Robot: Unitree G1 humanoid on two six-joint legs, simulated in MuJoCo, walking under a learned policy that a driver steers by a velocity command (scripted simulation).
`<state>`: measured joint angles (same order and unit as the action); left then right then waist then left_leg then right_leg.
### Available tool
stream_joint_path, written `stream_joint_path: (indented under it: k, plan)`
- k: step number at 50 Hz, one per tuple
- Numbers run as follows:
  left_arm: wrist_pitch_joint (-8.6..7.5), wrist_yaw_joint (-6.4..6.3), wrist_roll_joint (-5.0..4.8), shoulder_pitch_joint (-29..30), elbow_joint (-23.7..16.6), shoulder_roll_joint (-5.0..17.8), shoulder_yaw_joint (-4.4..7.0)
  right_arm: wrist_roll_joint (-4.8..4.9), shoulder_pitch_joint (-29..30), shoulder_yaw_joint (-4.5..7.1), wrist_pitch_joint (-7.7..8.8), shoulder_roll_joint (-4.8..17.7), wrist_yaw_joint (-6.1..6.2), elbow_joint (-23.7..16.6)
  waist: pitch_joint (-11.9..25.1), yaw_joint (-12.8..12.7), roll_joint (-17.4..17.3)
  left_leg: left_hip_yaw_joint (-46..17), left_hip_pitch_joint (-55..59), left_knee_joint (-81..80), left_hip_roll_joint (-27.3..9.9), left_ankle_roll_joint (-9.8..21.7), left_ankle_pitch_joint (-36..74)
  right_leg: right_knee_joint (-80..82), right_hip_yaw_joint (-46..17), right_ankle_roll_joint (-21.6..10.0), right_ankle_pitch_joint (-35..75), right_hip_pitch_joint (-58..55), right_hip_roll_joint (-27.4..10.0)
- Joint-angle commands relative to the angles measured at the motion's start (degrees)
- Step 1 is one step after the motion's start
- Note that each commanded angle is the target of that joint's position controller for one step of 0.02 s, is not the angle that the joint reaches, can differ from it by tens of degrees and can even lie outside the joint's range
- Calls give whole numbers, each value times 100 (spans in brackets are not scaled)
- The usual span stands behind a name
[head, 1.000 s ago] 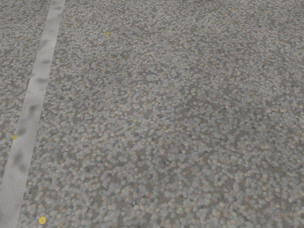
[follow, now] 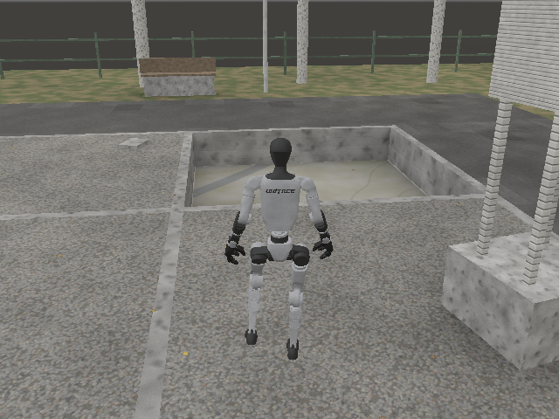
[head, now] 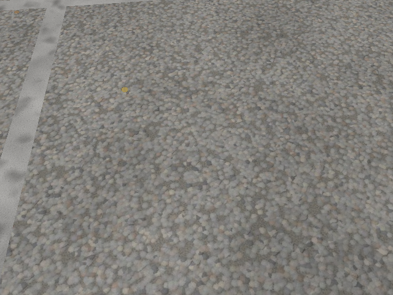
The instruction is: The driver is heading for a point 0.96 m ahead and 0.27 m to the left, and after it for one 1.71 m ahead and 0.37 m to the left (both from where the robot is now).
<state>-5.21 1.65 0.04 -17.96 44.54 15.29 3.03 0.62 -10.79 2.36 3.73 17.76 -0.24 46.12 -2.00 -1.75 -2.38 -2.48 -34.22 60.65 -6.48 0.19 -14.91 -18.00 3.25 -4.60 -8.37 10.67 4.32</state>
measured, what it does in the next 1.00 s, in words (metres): walks ahead: left foot, then right foot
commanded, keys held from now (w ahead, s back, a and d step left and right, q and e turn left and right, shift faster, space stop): w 0.74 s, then q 0.26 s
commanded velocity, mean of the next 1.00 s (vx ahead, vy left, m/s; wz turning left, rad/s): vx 0.45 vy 0.00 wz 0.06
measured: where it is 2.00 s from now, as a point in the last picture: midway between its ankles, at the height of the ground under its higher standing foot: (201, 261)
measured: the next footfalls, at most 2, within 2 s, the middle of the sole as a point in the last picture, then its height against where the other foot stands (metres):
left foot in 0.30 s outside the picture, level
right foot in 0.82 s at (237, 246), level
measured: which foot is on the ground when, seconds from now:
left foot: up 0.00-0.28, down 0.30-0.84, up 0.86-1.00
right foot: down 0.00-0.32, up 0.34-0.80, down 0.82-1.00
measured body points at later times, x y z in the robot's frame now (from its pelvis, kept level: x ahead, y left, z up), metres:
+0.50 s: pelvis +0.28 +0.08 +0.00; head +0.31 +0.09 +0.45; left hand +0.40 +0.35 -0.12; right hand +0.36 -0.20 -0.11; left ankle +0.31 +0.16 -0.74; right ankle +0.29 -0.09 -0.66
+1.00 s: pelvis +0.53 +0.02 -0.01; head +0.58 +0.01 +0.44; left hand +0.68 +0.29 -0.11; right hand +0.61 -0.26 -0.15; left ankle +0.46 +0.16 -0.66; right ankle +0.61 -0.07 -0.74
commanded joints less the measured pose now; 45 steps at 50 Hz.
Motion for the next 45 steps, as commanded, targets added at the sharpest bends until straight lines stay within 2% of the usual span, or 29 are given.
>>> stream_joint_path:
  k: [1, 5, 7, 9, 12, 13, 14, 15, 16, 17, 18, 19, 20, 21, 22, 23, 25, 28, 31, 34, 36, 37, 39, 40, 41, 42, 43, 44, 45]
  plan:
    - [-118, -70, -15, 236, -304, 850, 203, -62, -19, 50, -11, 266, 20, -312, 49, 191, 488, -95, -371, -741, -239, -177, 829, 1128, -1151, -1005, 1188, -90, -1578]
    - [-46, -126, -65, -59, -118, 987, 222, -35, 782, -13, 87, 129, -63, -491, -96, -121, 492, 160, -37, -2279, 20, -166, 2047, 1149, -656, -743, 1028, -168, -1349]
    - [-5, -131, -96, -304, 30, 1054, 239, 4, 1106, -17, 117, 148, -112, -598, -152, -255, 511, 181, -17, -2639, 110, -129, 2161, 1066, -698, -733, 906, -463, -1487]
    - [62, -145, -115, -426, 151, 1074, 253, 25, 1320, -2, 141, 211, -174, -708, -207, -278, 542, 124, -170, -2913, 157, -12, 1939, 871, -771, -690, 1000, -922, -1691]
    - [163, -196, -135, -383, 252, 1152, 295, 18, 1200, 54, 175, 370, -249, -740, -92, -81, 648, 144, 61, -3161, 262, 228, 1290, 427, -860, -535, 1634, -1452, -1921]
    - [194, -212, -131, -283, 249, 1194, 304, 12, 892, 107, 184, 473, -246, -665, 96, 115, 718, 283, 541, -3230, 407, 328, 1109, 61, -799, -456, 2391, -1503, -1868]
    - [234, -225, -117, -183, 241, 1147, 279, -1, 188, 221, 185, 653, -217, -449, 519, 496, 665, 469, 1516, -3360, 594, 478, 1143, -776, -589, -319, 3147, -1366, -1622]
    - [246, -248, -41, -238, 171, 921, 176, -33, -776, 355, 172, 977, -160, -199, 1269, 864, 434, 98, 3083, -3123, 213, 730, 1315, -2109, -356, -126, 2614, -618, -1320]
    - [146, -199, -10, -905, 6, 340, -11, -125, -1376, 503, 132, 1585, -123, -109, 2130, 693, -860, -2426, 5371, -3291, -1249, 1644, 485, -4384, -92, 335, 319, 1730, -436]
    - [18, -178, -55, -796, 90, 443, -16, -20, -1492, 397, 113, 1183, -147, -67, 2434, 815, -1228, -3992, 5704, -4219, -1555, 1903, -318, -5290, -863, 374, -2506, 2699, -90]
    - [-65, -132, -218, -331, -29, 932, 118, 11, -1115, 290, 118, 891, -141, -114, 1565, 806, -792, -3311, 5093, -4354, -1400, 1610, -767, -5700, -1041, 286, -2287, 3271, -454]
    - [-101, -131, -251, 61, -141, 950, 113, -11, -713, 246, 112, 738, -129, -200, 989, 672, -421, -2581, 4291, -4452, -1195, 1422, -548, -5523, -844, 225, -1762, 3302, -768]
    - [-95, -154, -164, 277, -181, 907, 122, -51, -380, 199, 116, 579, -139, -232, 548, 514, -144, -2051, 3504, -4636, -980, 1344, -73, -5150, -732, 246, -1326, 3135, -982]
    - [-40, -171, -102, 228, -154, 867, 153, -108, -179, 148, 146, 417, -148, -264, 383, 319, -229, -1674, 2981, -4813, -783, 1264, 362, -4837, -773, 262, -999, 2781, -1164]
    - [25, -171, -86, 87, -105, 764, 142, -131, -89, 142, 166, 390, -157, -261, 367, 197, -338, -1459, 2665, -4975, -682, 1269, 620, -4712, -770, 308, -815, 2473, -1217]
    - [85, -181, -74, -17, -61, 652, 122, -113, -93, 154, 203, 413, -159, -230, 373, 133, -325, -1263, 2500, -5100, -634, 1324, 897, -4604, -731, 362, -717, 2339, -1238]
    - [157, -211, -41, 134, -123, 571, 106, -83, -178, 189, 254, 540, -132, -126, 235, 97, -216, -911, 2362, -5287, -601, 1401, 1353, -4224, -685, 487, -380, 2486, -1278]
    - [139, -208, -11, 693, -286, 496, 80, -64, -404, 215, 225, 649, -50, 18, 81, 240, -72, -509, 2559, -5378, -489, 1313, 1740, -3212, -642, 596, 522, 2799, -1277]
    - [72, -140, -38, 1277, -417, 346, 19, -18, -651, 221, 180, 732, 0, 141, -38, 462, -67, -170, 2659, -5417, -336, 1150, 1683, -2122, -463, 584, 1318, 2585, -1104]
    - [26, -52, -86, 1803, -580, 331, -9, 20, -1013, 237, 110, 802, 15, 328, -183, 673, -42, -173, 3067, -5317, -489, 1146, 1566, -1535, -382, 539, 1453, 2594, -970]
    - [-5, 19, -104, 2046, -694, 363, -11, 32, -1164, 249, 35, 813, 28, 434, -255, 711, -57, -231, 3492, -5132, -672, 1126, 1728, -1290, -402, 441, 1219, 2734, -912]
    - [-20, 53, -104, 2100, -739, 396, -5, 42, -1185, 263, 1, 834, 42, 473, -259, 678, -84, -268, 3691, -5006, -766, 1091, 1898, -1195, -423, 368, 1025, 2757, -891]
    - [-67, 84, -27, 1891, -719, 530, 52, 32, -1132, 274, -80, 841, 82, 516, -129, 463, -172, -360, 3858, -4431, -738, 922, 3060, -931, -400, 230, 702, 2248, -702]
    - [-97, 70, 25, 1439, -598, 665, 123, 32, -1010, 288, -115, 904, 102, 492, 168, 190, -265, -341, 3840, -3883, -602, 799, 4001, -793, -277, 129, 752, 1554, -510]
    - [-138, 36, 89, 684, -370, 906, 234, 29, -913, 253, -131, 838, 114, 443, 706, -189, -170, -186, 3567, -2995, -259, 581, 4303, -575, -211, -34, 1593, 369, -504]
    - [-145, -27, 224, -132, -220, 1301, 322, -95, -875, 141, -96, 549, 116, 240, 1626, -431, 330, -33, 2418, -1538, 144, 307, 2723, -1132, -1009, -357, 3630, -1490, -1452]
    - [-47, -48, 196, -264, -182, 1571, 363, -111, -1939, -70, -27, -152, 56, 348, 2592, -63, 1840, 121, 288, 610, 1045, -122, -2082, -1291, -2967, -1429, 4821, -3623, -3138]
    - [41, -63, 115, -344, -301, 1118, 272, 30, -1742, 108, -13, 561, 69, 459, 2968, -381, 1205, -670, 141, 1261, 923, -157, -2483, -1052, -3164, -1357, 4193, -3316, -2994]
    - [82, -104, 81, 106, -366, 923, 196, 183, -1118, 219, -34, 824, 89, 227, 2076, -329, 1066, -540, -267, 1376, 668, -159, -2233, -867, -2310, -1127, 4005, -2618, -2752]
